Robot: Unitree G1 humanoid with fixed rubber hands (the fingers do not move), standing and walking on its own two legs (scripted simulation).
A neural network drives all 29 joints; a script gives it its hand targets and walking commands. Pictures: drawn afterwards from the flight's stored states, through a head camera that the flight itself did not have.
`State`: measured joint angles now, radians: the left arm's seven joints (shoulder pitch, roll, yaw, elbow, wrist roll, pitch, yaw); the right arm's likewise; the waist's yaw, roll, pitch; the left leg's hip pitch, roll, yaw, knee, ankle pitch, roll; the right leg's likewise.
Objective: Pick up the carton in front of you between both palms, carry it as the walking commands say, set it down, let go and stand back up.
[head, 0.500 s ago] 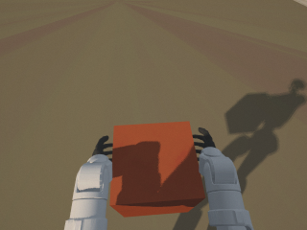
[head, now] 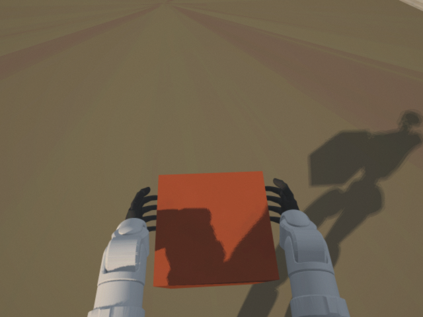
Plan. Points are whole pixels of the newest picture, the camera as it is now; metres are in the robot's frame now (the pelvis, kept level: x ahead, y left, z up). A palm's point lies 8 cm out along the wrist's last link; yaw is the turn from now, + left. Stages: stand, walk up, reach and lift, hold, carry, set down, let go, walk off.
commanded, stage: carry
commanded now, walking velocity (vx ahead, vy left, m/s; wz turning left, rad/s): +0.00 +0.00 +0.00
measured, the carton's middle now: (212, 235) +0.31 +0.00 -0.07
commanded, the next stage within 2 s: hold in 1.06 s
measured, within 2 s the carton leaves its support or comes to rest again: neither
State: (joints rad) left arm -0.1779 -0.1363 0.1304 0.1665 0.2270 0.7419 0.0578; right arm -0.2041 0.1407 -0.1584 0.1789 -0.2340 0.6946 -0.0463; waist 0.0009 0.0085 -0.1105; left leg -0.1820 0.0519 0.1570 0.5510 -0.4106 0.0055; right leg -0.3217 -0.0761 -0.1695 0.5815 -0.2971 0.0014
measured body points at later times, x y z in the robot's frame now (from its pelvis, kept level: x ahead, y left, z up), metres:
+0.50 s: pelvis -0.05 +0.00 +0.00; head -0.08 +0.00 +0.45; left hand +0.25 +0.15 +0.03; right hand +0.25 -0.15 +0.04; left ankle -0.08 +0.10 -0.73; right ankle +0.00 -0.12 -0.73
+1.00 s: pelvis -0.06 +0.01 +0.00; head -0.09 +0.01 +0.45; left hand +0.23 +0.16 +0.03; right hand +0.24 -0.14 +0.04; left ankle -0.08 +0.10 -0.73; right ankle +0.00 -0.12 -0.73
